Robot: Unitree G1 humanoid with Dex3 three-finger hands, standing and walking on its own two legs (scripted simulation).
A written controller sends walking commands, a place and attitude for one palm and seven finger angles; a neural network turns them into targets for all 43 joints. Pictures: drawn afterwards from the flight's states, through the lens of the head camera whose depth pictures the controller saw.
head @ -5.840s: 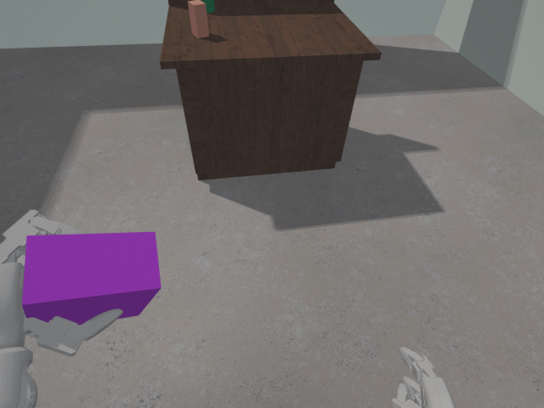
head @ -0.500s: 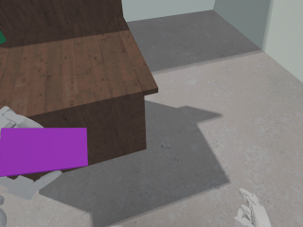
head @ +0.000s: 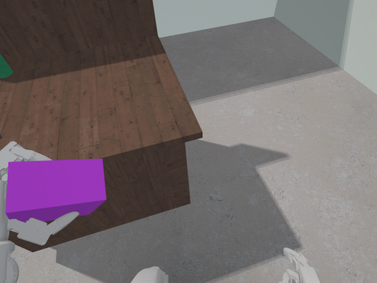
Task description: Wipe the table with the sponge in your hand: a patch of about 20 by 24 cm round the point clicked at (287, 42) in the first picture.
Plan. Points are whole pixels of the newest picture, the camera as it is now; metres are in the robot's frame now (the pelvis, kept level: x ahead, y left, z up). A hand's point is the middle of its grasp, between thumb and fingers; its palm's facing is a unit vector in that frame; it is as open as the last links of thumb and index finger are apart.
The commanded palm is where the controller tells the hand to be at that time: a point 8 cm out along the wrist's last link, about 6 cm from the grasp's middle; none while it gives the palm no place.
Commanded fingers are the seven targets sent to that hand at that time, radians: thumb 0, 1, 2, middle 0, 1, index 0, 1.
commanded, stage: take the last steps up to it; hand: left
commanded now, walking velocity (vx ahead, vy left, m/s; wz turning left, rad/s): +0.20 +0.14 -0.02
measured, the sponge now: (70, 191) +0.23 +0.20 +0.15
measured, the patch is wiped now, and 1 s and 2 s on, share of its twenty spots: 0.00 0.00 0.00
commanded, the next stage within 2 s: come to a stop and stand still in 0.44 s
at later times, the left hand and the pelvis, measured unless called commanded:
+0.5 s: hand (45, 155) +0.29 +0.26 +0.17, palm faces +0.36 -0.80 -0.48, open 10.7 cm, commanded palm +0.24 +0.31 +0.18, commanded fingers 0.00 0.10 1.30 -1.20 -1.60 -1.20 -1.60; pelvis +0.07 +0.03 -0.01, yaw -1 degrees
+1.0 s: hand (39, 150) +0.30 +0.28 +0.17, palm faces +0.34 -0.84 -0.42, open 10.7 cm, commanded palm +0.24 +0.32 +0.18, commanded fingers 0.00 0.10 1.30 -1.20 -1.60 -1.20 -1.60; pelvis +0.07 +0.05 +0.00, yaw -3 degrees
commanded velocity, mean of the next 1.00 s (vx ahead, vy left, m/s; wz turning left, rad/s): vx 0.06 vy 0.03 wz -0.01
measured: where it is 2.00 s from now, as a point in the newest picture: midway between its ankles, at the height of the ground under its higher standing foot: outside the picture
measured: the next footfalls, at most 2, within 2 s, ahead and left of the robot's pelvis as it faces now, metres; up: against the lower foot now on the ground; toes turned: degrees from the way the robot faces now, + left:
left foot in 0.16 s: +0.13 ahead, +0.16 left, +0.00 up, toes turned +6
right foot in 0.44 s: +0.11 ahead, -0.05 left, +0.00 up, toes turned -7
